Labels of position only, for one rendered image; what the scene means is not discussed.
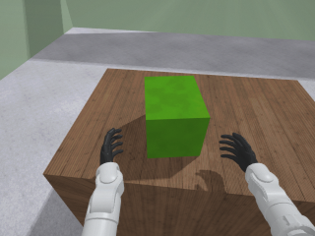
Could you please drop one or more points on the left robot forearm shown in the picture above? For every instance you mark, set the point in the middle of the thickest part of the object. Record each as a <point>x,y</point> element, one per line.
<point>103,211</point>

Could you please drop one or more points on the right robot forearm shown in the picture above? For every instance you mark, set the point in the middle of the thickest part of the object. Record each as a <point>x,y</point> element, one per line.
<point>279,211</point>

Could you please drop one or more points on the carton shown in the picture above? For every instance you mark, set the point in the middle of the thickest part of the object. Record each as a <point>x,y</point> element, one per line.
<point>177,118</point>

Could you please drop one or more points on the right robot hand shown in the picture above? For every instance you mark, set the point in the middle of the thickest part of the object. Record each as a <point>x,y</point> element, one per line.
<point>243,153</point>

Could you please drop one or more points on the left robot hand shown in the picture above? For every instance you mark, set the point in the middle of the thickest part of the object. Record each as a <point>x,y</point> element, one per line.
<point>106,153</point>

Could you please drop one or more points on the pedestal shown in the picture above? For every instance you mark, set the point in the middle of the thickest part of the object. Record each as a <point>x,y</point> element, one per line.
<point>201,195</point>

